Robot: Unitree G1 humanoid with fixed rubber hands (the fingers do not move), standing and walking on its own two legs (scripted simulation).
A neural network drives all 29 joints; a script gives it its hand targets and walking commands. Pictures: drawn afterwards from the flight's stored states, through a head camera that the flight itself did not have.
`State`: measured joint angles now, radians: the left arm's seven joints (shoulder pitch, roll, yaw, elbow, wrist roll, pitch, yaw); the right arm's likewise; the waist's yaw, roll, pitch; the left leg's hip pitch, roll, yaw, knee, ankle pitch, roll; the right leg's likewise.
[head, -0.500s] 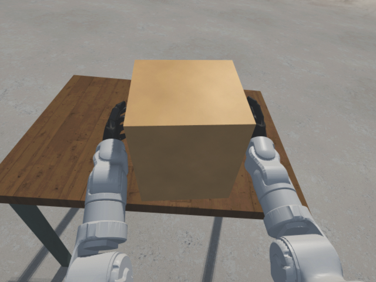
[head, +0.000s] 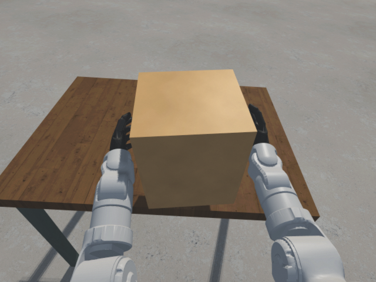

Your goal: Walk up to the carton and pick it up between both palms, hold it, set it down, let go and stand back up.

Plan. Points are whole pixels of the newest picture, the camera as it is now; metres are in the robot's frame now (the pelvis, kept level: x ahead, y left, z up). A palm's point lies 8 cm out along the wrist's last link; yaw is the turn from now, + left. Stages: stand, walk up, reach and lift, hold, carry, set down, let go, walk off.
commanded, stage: set down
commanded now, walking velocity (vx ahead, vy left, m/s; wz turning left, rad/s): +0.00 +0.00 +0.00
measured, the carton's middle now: (189, 141) +0.41 -0.02 +0.11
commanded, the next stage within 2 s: none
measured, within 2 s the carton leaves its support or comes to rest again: rests again in 2.00 s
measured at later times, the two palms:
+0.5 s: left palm (129, 153) +0.39 +0.12 +0.09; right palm (257, 141) +0.39 -0.18 +0.12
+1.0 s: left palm (134, 160) +0.40 +0.11 +0.06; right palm (258, 147) +0.40 -0.19 +0.09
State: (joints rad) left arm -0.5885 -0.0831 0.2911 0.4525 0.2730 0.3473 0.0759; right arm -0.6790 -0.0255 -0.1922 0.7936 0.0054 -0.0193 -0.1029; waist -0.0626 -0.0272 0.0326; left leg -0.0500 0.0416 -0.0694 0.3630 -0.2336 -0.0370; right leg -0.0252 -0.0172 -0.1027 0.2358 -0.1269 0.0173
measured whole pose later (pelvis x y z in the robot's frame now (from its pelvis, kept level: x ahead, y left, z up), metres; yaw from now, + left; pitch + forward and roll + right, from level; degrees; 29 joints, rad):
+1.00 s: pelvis +0.00 +0.00 +0.00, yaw -2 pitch +6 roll -1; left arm -0.68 -0.09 0.37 0.84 0.25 0.08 0.12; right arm -0.76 -0.02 -0.43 0.99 -0.21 -0.13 -0.02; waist -0.02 0.01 -0.07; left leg -0.24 0.05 -0.03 0.35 -0.21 -0.04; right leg -0.25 -0.01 -0.06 0.26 -0.11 0.01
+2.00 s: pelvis +0.01 +0.00 +0.00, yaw -4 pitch +7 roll -1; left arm -0.68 -0.12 0.47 0.93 0.31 -0.12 0.10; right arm -0.72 0.02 -0.57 1.00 -0.36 -0.28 0.00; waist 0.00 0.00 -0.03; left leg -0.25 0.05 -0.01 0.34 -0.21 -0.04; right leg -0.29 -0.01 -0.04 0.29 -0.12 0.01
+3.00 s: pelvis -0.03 -0.02 -0.01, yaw -5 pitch +11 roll -1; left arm -0.93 0.27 0.00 0.81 -0.24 0.38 0.18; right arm -1.04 -0.38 0.03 1.07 0.40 0.19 -0.04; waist 0.02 -0.03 -0.14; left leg -0.45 0.08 -0.01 0.46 -0.20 -0.06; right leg -0.47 0.02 -0.04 0.37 -0.09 -0.01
